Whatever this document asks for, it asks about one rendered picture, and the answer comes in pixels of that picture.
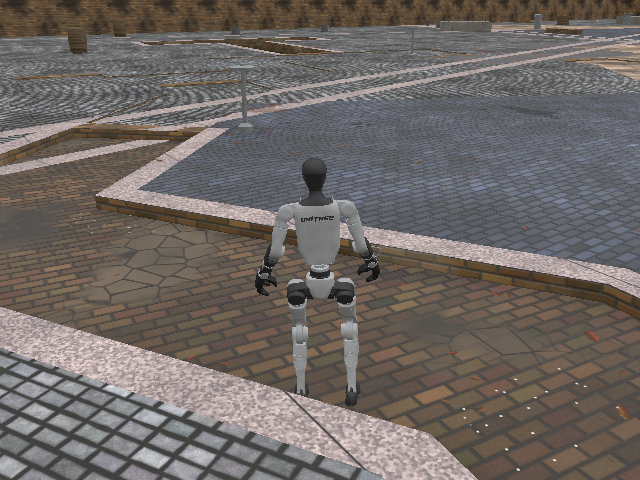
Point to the robot left upper arm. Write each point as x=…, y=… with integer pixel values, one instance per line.
x=284, y=214

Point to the robot left hand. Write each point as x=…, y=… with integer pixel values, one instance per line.
x=260, y=282

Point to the left robot forearm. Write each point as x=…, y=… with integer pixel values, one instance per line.
x=268, y=264

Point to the right robot forearm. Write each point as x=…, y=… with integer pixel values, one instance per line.
x=369, y=256

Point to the robot head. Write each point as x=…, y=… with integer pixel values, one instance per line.
x=314, y=174

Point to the robot right upper arm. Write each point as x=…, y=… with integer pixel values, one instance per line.
x=348, y=209

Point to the robot right hand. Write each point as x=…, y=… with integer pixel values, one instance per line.
x=375, y=272

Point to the robot right shin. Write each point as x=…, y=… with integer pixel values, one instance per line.
x=351, y=350

